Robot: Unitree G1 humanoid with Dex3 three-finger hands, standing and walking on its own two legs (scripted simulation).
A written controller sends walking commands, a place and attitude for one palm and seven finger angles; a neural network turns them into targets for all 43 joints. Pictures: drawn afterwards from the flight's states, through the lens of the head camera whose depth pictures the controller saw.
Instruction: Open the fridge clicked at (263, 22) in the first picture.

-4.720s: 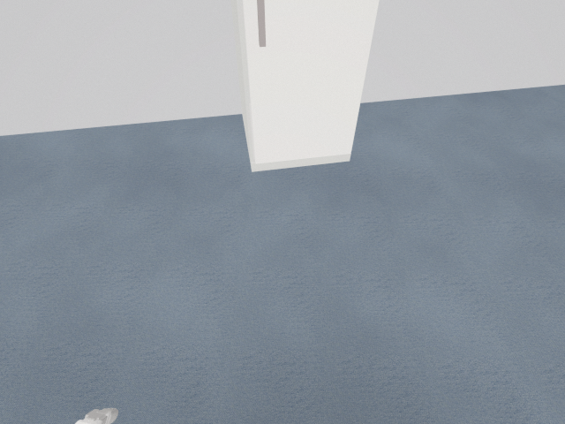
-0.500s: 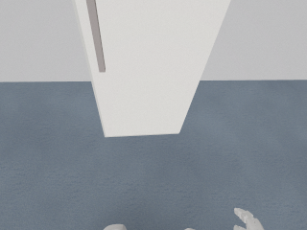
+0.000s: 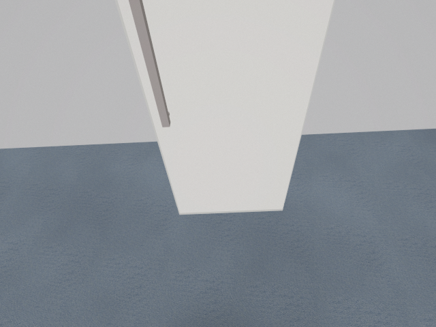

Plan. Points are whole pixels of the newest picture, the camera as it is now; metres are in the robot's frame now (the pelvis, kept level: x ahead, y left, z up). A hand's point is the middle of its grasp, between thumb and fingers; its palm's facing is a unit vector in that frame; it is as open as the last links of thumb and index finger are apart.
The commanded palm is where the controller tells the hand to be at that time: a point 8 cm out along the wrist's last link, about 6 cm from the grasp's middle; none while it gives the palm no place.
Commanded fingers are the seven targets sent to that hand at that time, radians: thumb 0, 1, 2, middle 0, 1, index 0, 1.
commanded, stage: take the last steps up to it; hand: left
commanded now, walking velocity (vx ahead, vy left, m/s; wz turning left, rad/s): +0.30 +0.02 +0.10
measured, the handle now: (154, 67) +0.72 +0.21 +0.12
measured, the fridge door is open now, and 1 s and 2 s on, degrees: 0 0 0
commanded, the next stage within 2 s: come to a stop and stand still in 0.72 s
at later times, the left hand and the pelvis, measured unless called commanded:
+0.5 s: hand out of the picture +0.01 +0.22 -0.18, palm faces +0.10 -0.99 -0.13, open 7.4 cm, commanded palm none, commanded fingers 0.00 0.90 0.90 -0.20 -0.30 -0.20 -0.30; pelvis +0.10 +0.07 +0.00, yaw +2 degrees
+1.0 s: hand (147, 254) +0.32 +0.21 -0.17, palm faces +0.05 -0.97 -0.23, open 7.2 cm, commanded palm none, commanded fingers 0.00 0.90 0.90 -0.20 -0.30 -0.20 -0.30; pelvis +0.24 +0.03 -0.01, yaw +2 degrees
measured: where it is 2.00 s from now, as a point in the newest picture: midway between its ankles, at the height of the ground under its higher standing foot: outside the picture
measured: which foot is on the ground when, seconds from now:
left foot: up 0.00-0.34, down 0.36-0.82, up 0.84-1.00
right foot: down 0.00-0.38, up 0.40-0.80, down 0.82-1.00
